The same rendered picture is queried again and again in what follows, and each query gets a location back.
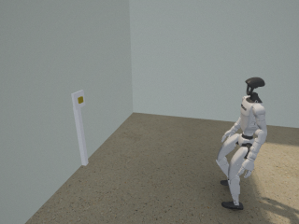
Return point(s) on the robot foot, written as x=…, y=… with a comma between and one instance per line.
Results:
x=225, y=182
x=231, y=205

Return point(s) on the robot right hand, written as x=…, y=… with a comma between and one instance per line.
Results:
x=228, y=133

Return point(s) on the panel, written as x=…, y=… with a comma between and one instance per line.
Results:
x=79, y=125

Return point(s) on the robot right forearm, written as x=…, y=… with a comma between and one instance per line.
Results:
x=236, y=126

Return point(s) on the robot left hand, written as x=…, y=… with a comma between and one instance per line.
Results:
x=246, y=165

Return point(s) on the robot left forearm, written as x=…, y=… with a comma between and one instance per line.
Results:
x=258, y=142

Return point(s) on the robot left foot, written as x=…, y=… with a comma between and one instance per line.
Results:
x=231, y=205

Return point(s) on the left robot upper arm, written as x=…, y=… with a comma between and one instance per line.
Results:
x=259, y=113

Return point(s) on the button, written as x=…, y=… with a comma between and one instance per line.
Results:
x=80, y=100

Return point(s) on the robot right foot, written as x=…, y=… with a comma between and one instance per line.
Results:
x=225, y=182

